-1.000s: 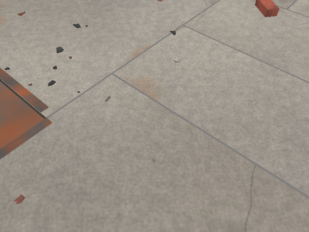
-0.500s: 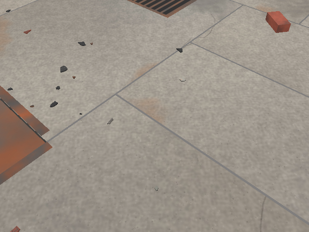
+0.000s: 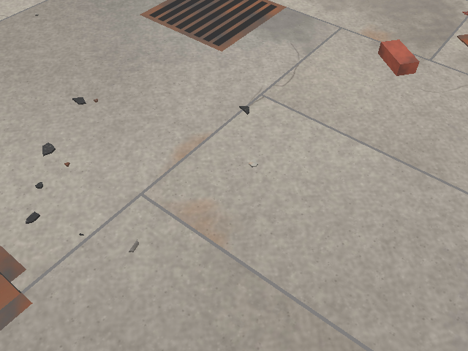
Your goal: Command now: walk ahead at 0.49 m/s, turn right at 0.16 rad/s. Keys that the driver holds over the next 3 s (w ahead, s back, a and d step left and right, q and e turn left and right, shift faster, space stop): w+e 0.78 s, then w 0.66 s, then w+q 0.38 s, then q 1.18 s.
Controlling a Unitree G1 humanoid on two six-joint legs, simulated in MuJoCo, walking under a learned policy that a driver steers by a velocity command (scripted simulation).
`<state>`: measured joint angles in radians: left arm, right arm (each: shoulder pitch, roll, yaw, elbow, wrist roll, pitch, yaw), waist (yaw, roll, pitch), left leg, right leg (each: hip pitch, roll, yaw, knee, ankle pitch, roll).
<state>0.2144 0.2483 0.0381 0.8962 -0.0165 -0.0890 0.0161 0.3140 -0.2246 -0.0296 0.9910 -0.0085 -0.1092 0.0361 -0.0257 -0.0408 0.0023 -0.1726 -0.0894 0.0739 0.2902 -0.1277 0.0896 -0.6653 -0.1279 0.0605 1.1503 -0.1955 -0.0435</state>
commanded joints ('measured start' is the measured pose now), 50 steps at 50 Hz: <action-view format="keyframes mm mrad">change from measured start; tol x32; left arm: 1 59 46 15 -31 7 10 5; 50 88 90 34 -227 5 14 -12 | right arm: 1 -47 -133 -22 -51 -4 -22 -20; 18 112 -29 23 -118 -20 4 -37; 36 -404 -129 -28 -330 12 -22 -25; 43 88 -320 -100 -226 -19 -34 -25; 50 -67 -125 -42 -229 3 -18 -11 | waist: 1 48 83 49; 19 142 -151 -361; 50 22 131 -28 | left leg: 1 -91 289 -173 -207 83 160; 12 275 370 -19 -102 188 77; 16 193 305 95 376 736 1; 18 -508 30 -5 1042 -401 -96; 19 -621 71 -176 1127 -407 -62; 39 -317 93 -153 177 101 -78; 43 547 458 -715 101 -98 215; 50 45 306 -376 -89 64 136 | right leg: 1 -34 -45 13 -103 156 23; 12 -107 30 -61 -521 155 -30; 16 381 183 -176 -593 73 -116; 19 1066 -208 733 -847 -102 -337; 27 460 -20 216 -943 378 -250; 40 584 -14 339 -727 264 -135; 45 -125 160 159 176 -287 8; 50 15 41 40 -29 -118 10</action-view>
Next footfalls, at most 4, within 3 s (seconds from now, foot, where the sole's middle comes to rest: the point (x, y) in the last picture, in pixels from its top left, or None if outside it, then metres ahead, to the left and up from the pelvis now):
0.32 right None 0.34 -0.18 -0.78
0.84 left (266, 298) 0.68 -0.09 -0.78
1.36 right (370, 265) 0.79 -0.44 -0.78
1.90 left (321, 179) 1.16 -0.34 -0.78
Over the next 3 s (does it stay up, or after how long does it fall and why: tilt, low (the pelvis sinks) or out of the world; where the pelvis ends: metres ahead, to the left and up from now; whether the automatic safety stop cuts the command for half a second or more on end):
stays up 1.10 -0.39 0.00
